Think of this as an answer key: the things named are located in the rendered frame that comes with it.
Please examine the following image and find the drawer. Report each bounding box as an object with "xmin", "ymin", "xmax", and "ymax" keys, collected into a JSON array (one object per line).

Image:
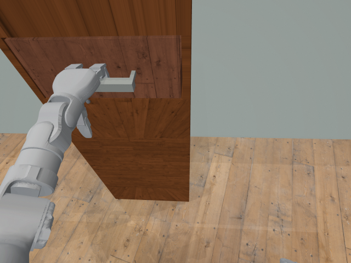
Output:
[{"xmin": 5, "ymin": 35, "xmax": 182, "ymax": 98}]

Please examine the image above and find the left robot hand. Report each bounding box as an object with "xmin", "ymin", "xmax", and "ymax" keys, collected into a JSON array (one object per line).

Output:
[{"xmin": 52, "ymin": 64, "xmax": 110, "ymax": 138}]

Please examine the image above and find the handle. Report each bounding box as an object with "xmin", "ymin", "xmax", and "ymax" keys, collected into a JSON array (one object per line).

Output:
[{"xmin": 95, "ymin": 71, "xmax": 136, "ymax": 92}]

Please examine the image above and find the left robot forearm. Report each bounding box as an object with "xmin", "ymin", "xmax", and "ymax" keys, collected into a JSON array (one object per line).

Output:
[{"xmin": 0, "ymin": 92, "xmax": 83, "ymax": 200}]

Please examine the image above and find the left robot upper arm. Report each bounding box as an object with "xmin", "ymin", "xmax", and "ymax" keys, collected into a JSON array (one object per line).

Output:
[{"xmin": 0, "ymin": 193, "xmax": 55, "ymax": 263}]

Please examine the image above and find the cabinet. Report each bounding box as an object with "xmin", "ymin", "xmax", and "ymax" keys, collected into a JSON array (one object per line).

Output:
[{"xmin": 0, "ymin": 0, "xmax": 192, "ymax": 202}]

